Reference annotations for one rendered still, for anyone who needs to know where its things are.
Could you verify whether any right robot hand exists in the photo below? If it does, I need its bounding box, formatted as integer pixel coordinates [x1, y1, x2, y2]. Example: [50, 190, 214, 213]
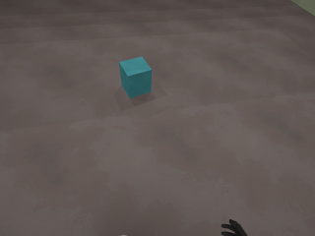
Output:
[221, 219, 247, 236]

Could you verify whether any carton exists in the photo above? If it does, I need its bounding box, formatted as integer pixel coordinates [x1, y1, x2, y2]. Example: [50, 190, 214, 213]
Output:
[119, 56, 153, 98]

